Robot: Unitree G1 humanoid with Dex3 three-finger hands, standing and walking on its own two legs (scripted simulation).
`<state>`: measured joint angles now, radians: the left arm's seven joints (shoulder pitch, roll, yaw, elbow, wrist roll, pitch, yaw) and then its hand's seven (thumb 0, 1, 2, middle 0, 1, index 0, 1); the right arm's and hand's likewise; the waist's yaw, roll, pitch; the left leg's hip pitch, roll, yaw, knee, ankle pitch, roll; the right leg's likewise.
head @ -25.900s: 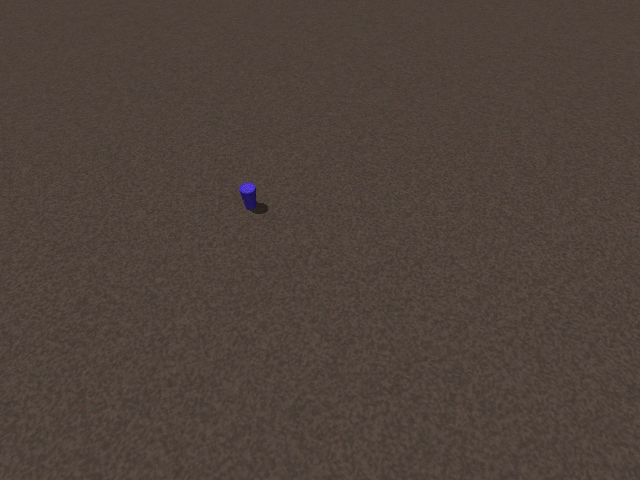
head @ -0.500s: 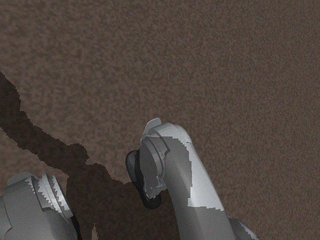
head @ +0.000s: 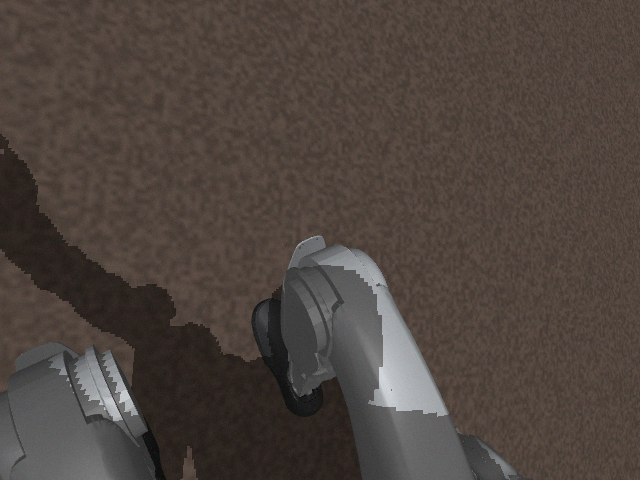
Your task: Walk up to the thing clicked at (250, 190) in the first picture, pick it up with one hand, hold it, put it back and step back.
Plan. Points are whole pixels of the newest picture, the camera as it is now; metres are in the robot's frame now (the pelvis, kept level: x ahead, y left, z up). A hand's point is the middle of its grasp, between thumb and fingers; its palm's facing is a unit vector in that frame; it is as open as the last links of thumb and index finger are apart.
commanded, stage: open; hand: left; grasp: from above
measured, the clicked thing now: out of the picture +0.51 +0.28 -0.27
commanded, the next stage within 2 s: withdraw in 0.14 s
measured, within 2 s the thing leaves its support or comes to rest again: neither
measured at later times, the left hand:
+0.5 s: hand out of the picture +0.52 +0.28 -0.19, palm faces -0.34 -0.09 -0.94, open 13.9 cm
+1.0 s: hand out of the picture +0.49 +0.29 -0.03, palm faces -0.47 -0.09 -0.88, open 13.6 cm
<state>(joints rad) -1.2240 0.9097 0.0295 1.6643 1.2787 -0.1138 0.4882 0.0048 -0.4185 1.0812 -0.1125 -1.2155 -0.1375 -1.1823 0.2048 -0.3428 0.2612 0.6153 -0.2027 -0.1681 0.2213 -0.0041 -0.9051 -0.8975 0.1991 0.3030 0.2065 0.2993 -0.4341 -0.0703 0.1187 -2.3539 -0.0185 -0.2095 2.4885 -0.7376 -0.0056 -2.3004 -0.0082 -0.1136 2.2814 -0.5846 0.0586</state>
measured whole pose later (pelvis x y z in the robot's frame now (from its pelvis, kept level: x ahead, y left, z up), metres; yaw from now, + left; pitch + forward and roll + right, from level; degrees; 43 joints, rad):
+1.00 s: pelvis -0.02 -0.01 +0.07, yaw +7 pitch +35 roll -7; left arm -1.16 0.70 -0.10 1.32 1.14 -0.08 0.06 0.00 -0.48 0.98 -0.20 -0.96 -0.17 -0.98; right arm 0.20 -0.34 0.10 0.60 -0.09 0.08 0.06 0.00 -0.92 -0.90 0.20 0.30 0.21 0.30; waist -0.29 0.03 -0.08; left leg -2.18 -0.02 -0.10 2.21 -0.65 0.01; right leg -2.15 -0.04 -0.04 2.08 -0.55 0.03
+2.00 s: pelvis +0.01 -0.01 +0.22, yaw +10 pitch +30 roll -4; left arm -0.33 0.36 -0.01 0.55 0.30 0.22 0.07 0.01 0.85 0.91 -0.22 -0.33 -0.22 -0.33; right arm 0.11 -0.27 -0.01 0.57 0.02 -0.01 -0.01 0.00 -0.90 -0.90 0.20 0.30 0.21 0.30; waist -0.09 0.04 -0.21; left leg -1.61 0.00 -0.08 1.74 -0.65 -0.01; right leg -1.60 -0.04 -0.04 1.65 -0.56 0.03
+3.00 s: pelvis +0.08 +0.00 +0.40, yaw +13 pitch +10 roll -3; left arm 0.49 0.22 0.03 -0.13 -0.05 0.44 0.02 0.02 0.91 0.89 -0.20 -0.30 -0.20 -0.30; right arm 0.26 -0.22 0.04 0.52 0.01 -0.22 -0.17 0.01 -0.90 -0.89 0.20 0.30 0.21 0.30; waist -0.03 0.04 -0.16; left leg -0.68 0.02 -0.07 1.01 -0.51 -0.01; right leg -0.67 -0.02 -0.07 0.93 -0.44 0.02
